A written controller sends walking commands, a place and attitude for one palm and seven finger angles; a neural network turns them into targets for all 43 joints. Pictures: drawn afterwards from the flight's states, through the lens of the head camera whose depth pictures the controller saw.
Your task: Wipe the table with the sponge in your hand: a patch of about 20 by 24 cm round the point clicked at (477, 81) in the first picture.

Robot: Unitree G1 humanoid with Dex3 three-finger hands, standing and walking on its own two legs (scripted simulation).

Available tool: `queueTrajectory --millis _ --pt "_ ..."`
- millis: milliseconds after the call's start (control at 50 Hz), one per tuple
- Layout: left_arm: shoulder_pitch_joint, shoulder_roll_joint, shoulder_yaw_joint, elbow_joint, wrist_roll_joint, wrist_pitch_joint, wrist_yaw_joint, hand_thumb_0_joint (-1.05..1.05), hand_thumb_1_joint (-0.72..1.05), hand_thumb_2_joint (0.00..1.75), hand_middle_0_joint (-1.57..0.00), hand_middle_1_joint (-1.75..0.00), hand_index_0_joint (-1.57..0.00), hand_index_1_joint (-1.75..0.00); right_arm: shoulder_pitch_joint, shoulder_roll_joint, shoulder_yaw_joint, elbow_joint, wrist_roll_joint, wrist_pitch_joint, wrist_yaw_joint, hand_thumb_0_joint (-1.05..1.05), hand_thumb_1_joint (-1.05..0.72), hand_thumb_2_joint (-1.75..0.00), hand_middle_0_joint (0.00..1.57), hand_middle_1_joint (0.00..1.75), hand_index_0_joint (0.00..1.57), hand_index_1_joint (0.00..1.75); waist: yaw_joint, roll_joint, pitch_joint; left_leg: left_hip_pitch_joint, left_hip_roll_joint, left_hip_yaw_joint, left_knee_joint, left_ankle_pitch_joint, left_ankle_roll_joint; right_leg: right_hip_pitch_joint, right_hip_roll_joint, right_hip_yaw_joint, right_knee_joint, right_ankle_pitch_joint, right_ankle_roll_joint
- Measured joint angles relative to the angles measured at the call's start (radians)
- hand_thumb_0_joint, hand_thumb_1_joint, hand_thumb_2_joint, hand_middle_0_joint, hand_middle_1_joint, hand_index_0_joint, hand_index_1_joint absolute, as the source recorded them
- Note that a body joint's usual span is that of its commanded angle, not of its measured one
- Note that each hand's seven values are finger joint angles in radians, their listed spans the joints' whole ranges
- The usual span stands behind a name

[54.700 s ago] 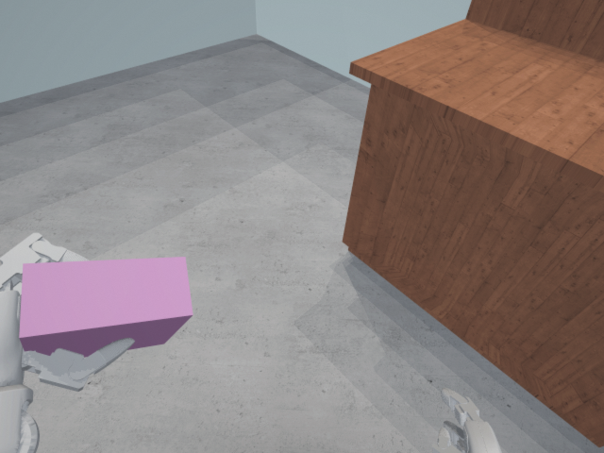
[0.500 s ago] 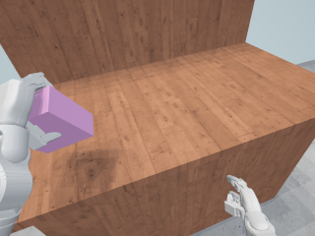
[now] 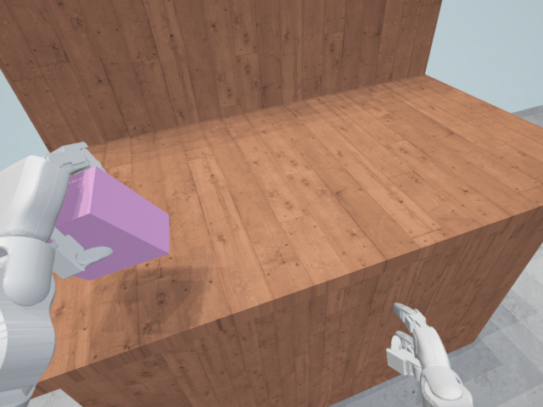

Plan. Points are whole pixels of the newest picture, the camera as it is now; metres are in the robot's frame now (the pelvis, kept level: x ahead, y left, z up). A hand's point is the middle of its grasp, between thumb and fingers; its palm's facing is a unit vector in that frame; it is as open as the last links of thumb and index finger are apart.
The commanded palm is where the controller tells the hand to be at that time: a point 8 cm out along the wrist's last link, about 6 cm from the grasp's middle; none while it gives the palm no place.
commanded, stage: bring the sponge back beside the body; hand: left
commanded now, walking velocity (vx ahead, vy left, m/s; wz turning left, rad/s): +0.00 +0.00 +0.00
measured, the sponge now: (106, 237) +0.23 +0.27 +0.19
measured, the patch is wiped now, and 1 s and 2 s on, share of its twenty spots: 0.90 0.90 0.90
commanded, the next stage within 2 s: step back with the hand held close in 0.66 s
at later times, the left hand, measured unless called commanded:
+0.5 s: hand (71, 226) +0.20 +0.26 +0.24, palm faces +0.43 -0.22 -0.87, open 9.9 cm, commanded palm +0.14 +0.27 +0.31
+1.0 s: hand (99, 221) +0.20 +0.23 +0.25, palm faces +0.45 -0.79 -0.41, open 9.9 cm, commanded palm +0.13 +0.28 +0.29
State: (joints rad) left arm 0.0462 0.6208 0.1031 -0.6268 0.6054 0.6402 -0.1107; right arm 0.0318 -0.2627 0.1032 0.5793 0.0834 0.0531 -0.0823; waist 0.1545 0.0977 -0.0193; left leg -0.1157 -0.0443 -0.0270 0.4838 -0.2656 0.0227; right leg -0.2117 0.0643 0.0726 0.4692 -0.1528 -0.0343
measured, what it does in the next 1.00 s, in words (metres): stands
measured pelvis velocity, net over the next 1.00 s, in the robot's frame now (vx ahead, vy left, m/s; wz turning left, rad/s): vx -0.01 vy -0.01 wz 0.06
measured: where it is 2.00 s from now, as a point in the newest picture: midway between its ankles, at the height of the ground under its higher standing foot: outside the picture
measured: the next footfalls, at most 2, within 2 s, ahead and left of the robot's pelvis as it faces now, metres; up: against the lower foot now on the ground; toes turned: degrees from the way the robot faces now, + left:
left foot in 1.80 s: -0.08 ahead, +0.15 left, +0.00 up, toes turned +8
right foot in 2.00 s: -0.06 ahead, -0.13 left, +0.00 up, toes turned +3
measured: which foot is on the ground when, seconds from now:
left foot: down 0.00-1.00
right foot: down 0.00-1.00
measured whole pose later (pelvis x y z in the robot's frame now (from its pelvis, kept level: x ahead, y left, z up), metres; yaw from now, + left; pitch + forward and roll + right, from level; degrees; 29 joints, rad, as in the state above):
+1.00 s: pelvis -0.01 -0.01 -0.01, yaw +3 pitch +0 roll +0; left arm 0.26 0.50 0.42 -0.76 -0.06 0.06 0.10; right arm 0.16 -0.22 0.10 0.51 0.02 0.03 -0.06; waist 0.01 -0.03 0.01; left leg -0.29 -0.03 -0.06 0.60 -0.30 0.01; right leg -0.37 0.06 0.01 0.54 -0.16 -0.04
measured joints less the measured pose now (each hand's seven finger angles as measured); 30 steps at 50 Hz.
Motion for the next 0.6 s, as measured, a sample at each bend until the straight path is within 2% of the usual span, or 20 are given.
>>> queueTrajectory --millis 160,320,440,600 --pt "0.027 0.025 0.011 -0.044 0.001 -0.011 0.01 -0.01 -0.49 1.05 -0.72 -1.36 -0.78 -1.31 0.004 0.001 -0.003 0.007 -0.004 0.0 0.002 0.01 -0.9 -0.9 0.2 0.3 0.19 0.3 0.01 0.002 -0.001 0.013 0.005 0.003 -0.001 -0.004 -0.002 0.012 0.005 0.003 -0.002 -0.001 -0.003" --pt "0.035 0.017 0.037 -0.008 -0.005 -0.017 0.013 -0.01 -0.49 1.05 -0.71 -1.36 -0.78 -1.32 -0.004 0.0 0.003 0.004 0.002 0.003 0.005 0.01 -0.9 -0.9 0.2 0.3 0.19 0.3 0.003 0.005 0.0 0.006 0.006 -0.003 -0.002 0.001 -0.006 0.006 0.005 -0.003 -0.004 0.002 -0.005" --pt "0.07 0.009 0.019 -0.039 -0.01 -0.022 0.007 -0.01 -0.49 1.05 -0.71 -1.36 -0.78 -1.32 0.002 0.0 0.002 0.006 -0.005 -0.007 0.0 0.01 -0.9 -0.9 0.2 0.3 0.2 0.3 0.01 0.005 0.002 0.006 0.009 -0.006 0.003 -0.002 -0.008 0.008 0.008 -0.006 -0.002 0.001 -0.008" --pt "0.036 0.029 0.024 -0.014 0.003 -0.038 0.014 -0.01 -0.49 1.05 -0.72 -1.36 -0.78 -1.31 -0.001 0.0 0.0 0.013 -0.007 -0.009 -0.004 0.01 -0.9 -0.9 0.2 0.3 0.2 0.3 0.014 0.009 0.002 0.007 0.01 -0.01 0.008 -0.003 -0.012 0.012 0.01 -0.01 0.0 0.001 -0.011"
